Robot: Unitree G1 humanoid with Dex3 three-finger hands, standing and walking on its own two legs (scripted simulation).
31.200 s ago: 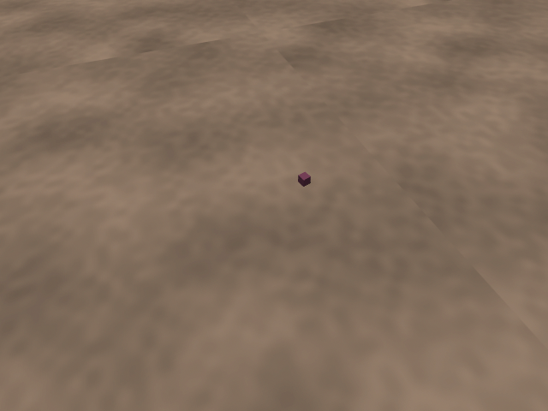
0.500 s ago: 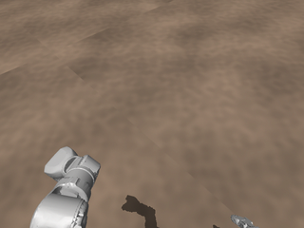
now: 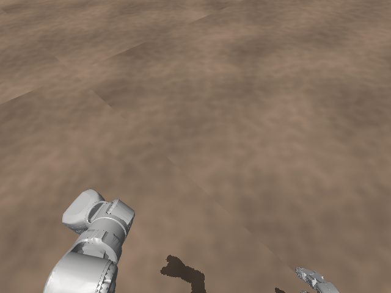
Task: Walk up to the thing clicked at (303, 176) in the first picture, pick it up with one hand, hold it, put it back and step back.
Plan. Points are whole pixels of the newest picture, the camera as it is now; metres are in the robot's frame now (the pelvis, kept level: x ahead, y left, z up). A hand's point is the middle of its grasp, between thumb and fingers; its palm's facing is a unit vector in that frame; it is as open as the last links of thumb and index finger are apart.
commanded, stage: hold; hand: left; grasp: from above
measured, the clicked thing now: (100, 222) +0.33 +0.24 -0.08
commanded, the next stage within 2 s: crouch in 0.82 s
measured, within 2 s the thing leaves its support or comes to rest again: neither
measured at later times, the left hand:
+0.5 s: hand (100, 224) +0.30 +0.22 -0.04, palm faces -0.19 -0.38 -0.90, open 7.5 cm
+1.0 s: hand (103, 220) +0.31 +0.22 -0.04, palm faces -0.20 -0.39 -0.90, open 7.6 cm
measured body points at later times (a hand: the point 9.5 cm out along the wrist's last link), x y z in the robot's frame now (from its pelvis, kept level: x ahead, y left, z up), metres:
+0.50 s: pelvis +0.00 +0.00 +0.00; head +0.01 -0.01 +0.45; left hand +0.31 +0.24 +0.02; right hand +0.15 -0.23 -0.11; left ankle -0.01 +0.14 -0.72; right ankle +0.00 -0.11 -0.72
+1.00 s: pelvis +0.01 +0.00 +0.01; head +0.02 -0.01 +0.45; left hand +0.32 +0.23 +0.01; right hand +0.15 -0.24 -0.12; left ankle -0.01 +0.14 -0.72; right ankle +0.00 -0.11 -0.72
